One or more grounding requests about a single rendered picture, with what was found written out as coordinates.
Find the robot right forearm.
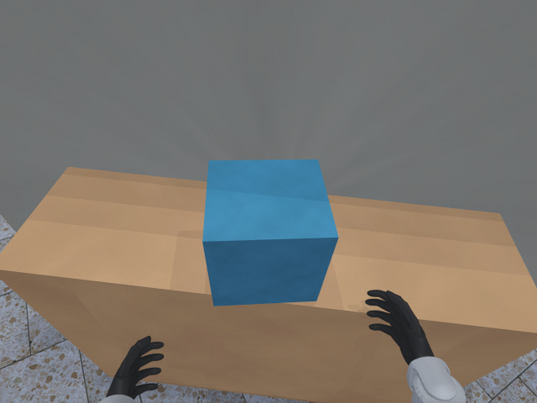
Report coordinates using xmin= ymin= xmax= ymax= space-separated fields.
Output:
xmin=407 ymin=356 xmax=466 ymax=403

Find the carton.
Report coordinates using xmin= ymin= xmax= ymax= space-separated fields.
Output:
xmin=202 ymin=160 xmax=339 ymax=306

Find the pedestal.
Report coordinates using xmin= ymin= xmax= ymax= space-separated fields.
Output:
xmin=0 ymin=167 xmax=537 ymax=403

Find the robot right hand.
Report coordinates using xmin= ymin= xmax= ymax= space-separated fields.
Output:
xmin=365 ymin=290 xmax=435 ymax=365

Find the robot left hand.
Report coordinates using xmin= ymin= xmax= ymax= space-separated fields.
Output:
xmin=106 ymin=336 xmax=164 ymax=399

